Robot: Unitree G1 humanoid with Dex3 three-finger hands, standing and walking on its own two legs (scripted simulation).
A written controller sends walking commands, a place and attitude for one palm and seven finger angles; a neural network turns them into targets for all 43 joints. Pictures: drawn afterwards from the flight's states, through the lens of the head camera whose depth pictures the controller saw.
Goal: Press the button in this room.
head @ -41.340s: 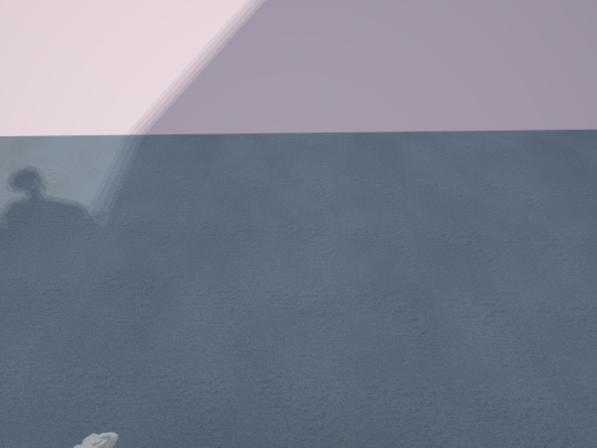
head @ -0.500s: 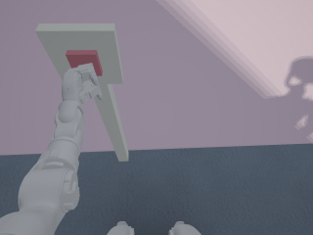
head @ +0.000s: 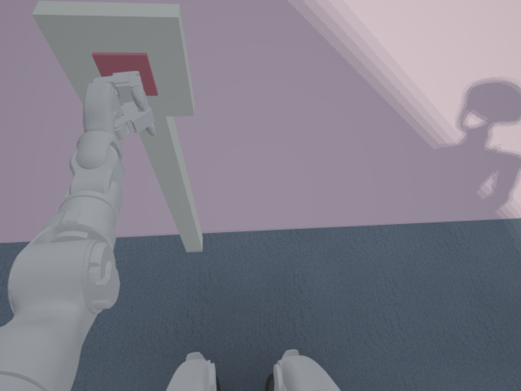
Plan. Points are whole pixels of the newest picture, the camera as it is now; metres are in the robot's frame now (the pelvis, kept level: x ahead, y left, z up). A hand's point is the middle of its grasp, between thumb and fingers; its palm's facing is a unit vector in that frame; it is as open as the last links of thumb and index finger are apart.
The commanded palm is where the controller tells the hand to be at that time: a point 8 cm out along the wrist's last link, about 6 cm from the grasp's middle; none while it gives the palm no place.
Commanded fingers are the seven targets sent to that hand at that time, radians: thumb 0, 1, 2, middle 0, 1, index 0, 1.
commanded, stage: hold the button down briefly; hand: left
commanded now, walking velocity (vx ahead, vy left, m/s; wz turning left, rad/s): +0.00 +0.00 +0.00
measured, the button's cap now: (128, 70) +0.57 +0.15 +0.13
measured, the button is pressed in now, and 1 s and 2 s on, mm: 13 0 0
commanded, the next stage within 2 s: pull the fist back off the button in 0.12 s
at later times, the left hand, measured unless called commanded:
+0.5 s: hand (144, 118) +0.50 +0.13 +0.10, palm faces +0.00 -1.00 -0.01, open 2.8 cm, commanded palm +0.48 +0.17 +0.10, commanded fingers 0.00 0.90 0.90 -1.30 -1.50 -1.30 -1.50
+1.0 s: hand (147, 150) +0.45 +0.12 +0.09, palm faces +0.00 -1.00 -0.02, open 3.1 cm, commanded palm +0.41 +0.17 +0.10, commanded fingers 0.00 0.90 0.90 -1.30 -1.50 -1.30 -1.50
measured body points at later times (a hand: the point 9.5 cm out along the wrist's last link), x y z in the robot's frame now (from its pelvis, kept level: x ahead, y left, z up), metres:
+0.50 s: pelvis -0.01 +0.02 +0.00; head +0.09 +0.03 +0.44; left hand +0.50 +0.18 +0.10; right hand -0.01 -0.24 -0.11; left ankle +0.04 +0.11 -0.68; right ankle +0.02 -0.10 -0.68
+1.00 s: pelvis +0.03 +0.00 +0.02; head +0.09 +0.00 +0.47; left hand +0.44 +0.18 +0.10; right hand +0.11 -0.25 -0.10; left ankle +0.05 +0.11 -0.68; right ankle +0.02 -0.10 -0.68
